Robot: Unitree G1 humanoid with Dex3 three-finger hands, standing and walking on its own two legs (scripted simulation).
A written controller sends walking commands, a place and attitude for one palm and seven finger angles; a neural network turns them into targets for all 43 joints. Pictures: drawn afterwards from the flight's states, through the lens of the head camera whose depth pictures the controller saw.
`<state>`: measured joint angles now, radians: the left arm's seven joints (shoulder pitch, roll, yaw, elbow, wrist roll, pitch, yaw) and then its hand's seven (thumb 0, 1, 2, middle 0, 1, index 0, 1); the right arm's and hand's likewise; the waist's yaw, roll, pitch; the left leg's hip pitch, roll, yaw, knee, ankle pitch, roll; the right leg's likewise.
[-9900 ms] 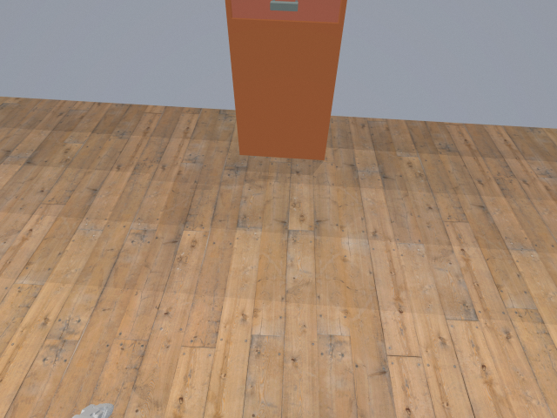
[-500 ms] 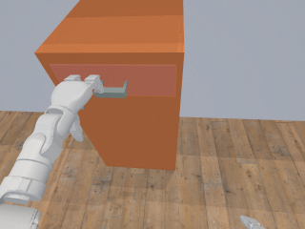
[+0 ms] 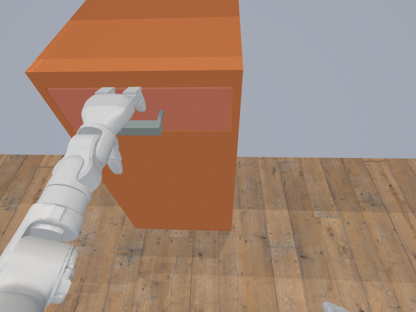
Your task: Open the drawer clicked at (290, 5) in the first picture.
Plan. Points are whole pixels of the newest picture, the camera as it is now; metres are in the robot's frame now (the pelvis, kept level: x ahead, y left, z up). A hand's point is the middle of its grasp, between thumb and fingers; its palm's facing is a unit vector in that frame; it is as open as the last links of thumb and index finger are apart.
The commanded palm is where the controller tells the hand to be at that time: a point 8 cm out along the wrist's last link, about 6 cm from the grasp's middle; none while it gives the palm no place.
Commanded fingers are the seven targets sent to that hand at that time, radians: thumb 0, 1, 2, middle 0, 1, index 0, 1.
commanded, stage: move the hooked fingers above the handle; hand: left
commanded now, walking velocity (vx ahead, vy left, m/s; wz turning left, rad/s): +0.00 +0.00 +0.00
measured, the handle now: (141, 120) +0.54 +0.20 +0.04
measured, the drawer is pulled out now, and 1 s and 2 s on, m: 0.00 0.00 0.00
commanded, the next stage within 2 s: lower the fingers behind the handle in 1.14 s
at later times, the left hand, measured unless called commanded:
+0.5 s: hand (135, 114) +0.50 +0.19 +0.10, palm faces -0.03 -0.01 -1.00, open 13.6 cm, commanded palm +0.48 +0.20 +0.15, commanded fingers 0.00 -0.50 0.30 -0.30 -1.20 -0.30 -1.20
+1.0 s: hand (129, 116) +0.49 +0.20 +0.10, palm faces -0.02 -0.02 -1.00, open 13.8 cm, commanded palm +0.48 +0.21 +0.16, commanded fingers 0.00 -0.50 0.30 -0.30 -1.20 -0.30 -1.20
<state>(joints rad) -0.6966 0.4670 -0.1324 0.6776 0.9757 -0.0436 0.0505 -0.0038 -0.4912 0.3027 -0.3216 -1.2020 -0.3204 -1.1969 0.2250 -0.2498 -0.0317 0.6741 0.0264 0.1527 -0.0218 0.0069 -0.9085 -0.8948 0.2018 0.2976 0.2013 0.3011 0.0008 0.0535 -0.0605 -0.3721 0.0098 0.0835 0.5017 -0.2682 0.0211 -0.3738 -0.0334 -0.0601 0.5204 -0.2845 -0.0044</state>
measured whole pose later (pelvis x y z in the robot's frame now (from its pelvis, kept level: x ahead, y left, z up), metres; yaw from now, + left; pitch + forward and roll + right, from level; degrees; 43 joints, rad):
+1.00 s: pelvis +0.00 +0.00 -0.01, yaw +0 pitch +13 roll +0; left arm -0.91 0.51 -0.10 0.98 1.02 -0.06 0.13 0.00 -0.49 0.30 -0.32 -1.20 -0.32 -1.20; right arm 0.30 -0.27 -0.06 0.70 0.02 0.13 -0.04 0.00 -0.91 -0.89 0.20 0.30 0.20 0.30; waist -0.08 0.04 -0.09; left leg -0.51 0.03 0.08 0.58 -0.30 0.02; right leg -0.50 -0.02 -0.06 0.57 -0.30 -0.01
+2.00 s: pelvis +0.00 +0.00 -0.02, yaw -1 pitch +16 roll -1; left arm -0.84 0.48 -0.06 1.01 1.07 -0.07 0.22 0.00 -0.49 0.30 -0.32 -1.20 -0.32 -1.20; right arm 0.35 -0.26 -0.07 0.71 0.00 0.14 -0.02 0.00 -0.91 -0.89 0.20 0.30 0.20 0.30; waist -0.10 0.05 -0.12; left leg -0.60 0.04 0.08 0.66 -0.33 0.02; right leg -0.59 -0.01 -0.05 0.64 -0.32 -0.01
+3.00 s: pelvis +0.00 +0.01 -0.02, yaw -2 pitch +18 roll -1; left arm -0.83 0.48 -0.03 1.06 1.09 -0.09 0.30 0.00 -0.48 0.31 -0.32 -1.20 -0.32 -1.20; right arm 0.35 -0.25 -0.06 0.71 -0.01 0.12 -0.02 0.00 -0.91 -0.89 0.20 0.30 0.20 0.30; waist -0.12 0.05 -0.13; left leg -0.68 0.04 0.09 0.72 -0.35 0.03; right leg -0.66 -0.01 -0.04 0.69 -0.33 0.00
